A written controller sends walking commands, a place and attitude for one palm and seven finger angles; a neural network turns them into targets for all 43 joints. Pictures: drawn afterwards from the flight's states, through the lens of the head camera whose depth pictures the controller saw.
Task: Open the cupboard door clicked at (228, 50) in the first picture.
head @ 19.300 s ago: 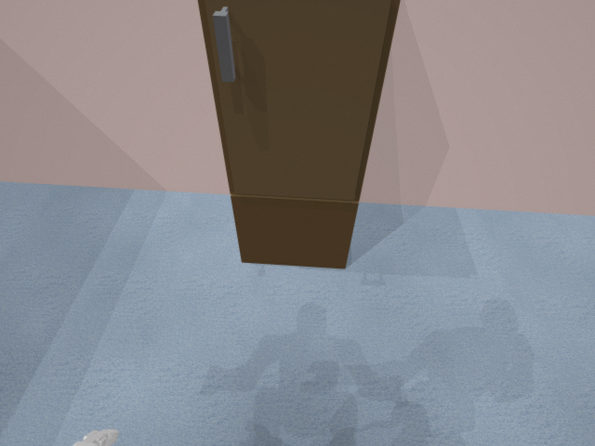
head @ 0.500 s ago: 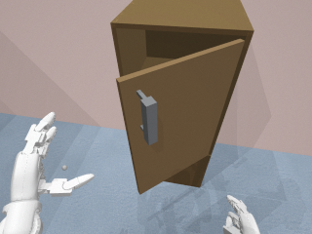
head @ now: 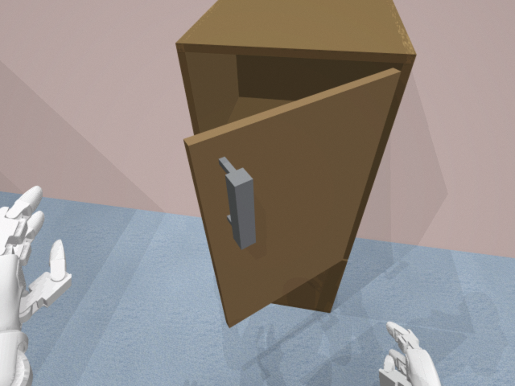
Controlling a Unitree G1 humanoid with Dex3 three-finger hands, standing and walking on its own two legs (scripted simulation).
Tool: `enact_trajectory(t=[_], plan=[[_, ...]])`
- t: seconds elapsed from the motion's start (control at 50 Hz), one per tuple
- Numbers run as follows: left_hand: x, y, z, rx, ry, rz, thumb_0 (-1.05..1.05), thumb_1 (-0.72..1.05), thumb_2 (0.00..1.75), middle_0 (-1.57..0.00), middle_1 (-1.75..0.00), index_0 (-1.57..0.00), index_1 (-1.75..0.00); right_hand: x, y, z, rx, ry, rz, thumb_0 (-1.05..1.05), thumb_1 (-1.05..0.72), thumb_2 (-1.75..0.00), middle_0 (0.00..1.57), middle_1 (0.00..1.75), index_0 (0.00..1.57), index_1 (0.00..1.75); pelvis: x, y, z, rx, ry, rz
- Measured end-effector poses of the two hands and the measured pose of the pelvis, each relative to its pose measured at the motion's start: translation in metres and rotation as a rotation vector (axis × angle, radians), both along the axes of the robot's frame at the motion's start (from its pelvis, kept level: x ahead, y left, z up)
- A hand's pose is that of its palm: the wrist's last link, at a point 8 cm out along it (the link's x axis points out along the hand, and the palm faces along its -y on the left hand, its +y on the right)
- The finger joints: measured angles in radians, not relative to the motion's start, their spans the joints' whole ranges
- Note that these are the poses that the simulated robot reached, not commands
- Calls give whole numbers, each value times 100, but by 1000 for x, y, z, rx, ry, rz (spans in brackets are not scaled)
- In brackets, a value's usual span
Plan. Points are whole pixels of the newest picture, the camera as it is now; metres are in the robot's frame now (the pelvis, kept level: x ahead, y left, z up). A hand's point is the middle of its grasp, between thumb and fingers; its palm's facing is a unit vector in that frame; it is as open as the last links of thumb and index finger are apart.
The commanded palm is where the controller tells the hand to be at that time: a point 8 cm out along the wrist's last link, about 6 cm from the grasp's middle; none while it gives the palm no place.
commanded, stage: draw the hand back to the body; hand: left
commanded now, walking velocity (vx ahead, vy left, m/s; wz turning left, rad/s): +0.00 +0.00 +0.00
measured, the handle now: (235, 202) +0.34 +0.08 +0.13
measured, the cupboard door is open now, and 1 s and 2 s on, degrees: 42 42 42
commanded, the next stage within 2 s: step back with the hand held close in 0.26 s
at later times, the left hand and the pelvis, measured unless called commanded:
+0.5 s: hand (56, 268) +0.19 +0.27 +0.16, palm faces +0.45 -0.78 -0.44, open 7.4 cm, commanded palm +0.13 +0.30 +0.17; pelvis -0.01 +0.00 +0.00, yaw +0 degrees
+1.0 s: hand (8, 339) +0.11 +0.28 +0.15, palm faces +0.42 -0.77 -0.48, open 7.4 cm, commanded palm +0.05 +0.32 +0.17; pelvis -0.08 +0.02 -0.02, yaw +0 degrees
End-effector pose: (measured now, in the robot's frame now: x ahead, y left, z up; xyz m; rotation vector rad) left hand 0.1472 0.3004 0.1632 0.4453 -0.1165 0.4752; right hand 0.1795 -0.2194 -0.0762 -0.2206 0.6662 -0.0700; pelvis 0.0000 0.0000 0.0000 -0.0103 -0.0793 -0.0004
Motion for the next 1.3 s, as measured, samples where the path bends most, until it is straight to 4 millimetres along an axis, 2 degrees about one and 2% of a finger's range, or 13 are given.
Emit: enact_trajectory(t=[0.14,0.38,0.48,0.56,0.66,0.76,1.02,1.18,1.3], plan=[[2,-4,0,-6,3,-15,1,86,89,-20,-30,-21,-30,1,2,-1,5,6,7,2,-90,-90,20,30,20,30,1,0,0,1,1,1],[1,-4,1,-2,4,-13,1,89,90,-21,-30,-21,-30,-4,6,-3,19,16,8,2,-90,-90,20,30,20,30,-1,-1,0,0,-1,0],[1,0,17,69,-38,-32,1,89,90,-21,-30,-22,-30,-8,4,-3,17,29,4,2,-90,-90,20,30,20,30,-5,-1,0,-7,28,9],[-2,-1,14,102,8,-70,1,89,90,-21,-30,-21,-30,-15,-3,-4,3,54,-34,2,-90,-90,20,30,20,30,-11,2,-1,-7,60,3],[-10,-3,2,105,83,-113,1,89,90,-21,-30,-21,-30,-30,-12,-5,-25,82,-89,2,-90,-90,20,30,20,30,-22,7,-3,-3,78,-3],[-25,3,0,120,72,-122,1,89,90,-21,-30,-22,-30,-49,-13,-3,-52,87,-114,2,-90,-90,20,30,20,30,-40,11,-6,-2,80,-3],[-78,14,6,153,-76,-94,1,89,90,-21,-30,-22,-30,-105,3,-7,-69,61,-78,2,-90,-90,20,30,20,30,-87,17,-18,-20,77,8],[-96,28,3,138,-143,-95,1,89,90,-21,-30,-22,-30,-141,10,-13,-108,90,-93,2,-90,-90,20,30,20,30,-107,30,-22,-44,63,10],[-111,36,15,171,-145,-78,1,89,90,-21,-30,-22,-30,-155,23,-7,-76,91,-64,2,-90,-90,20,30,20,30,-119,28,-14,-54,83,38]])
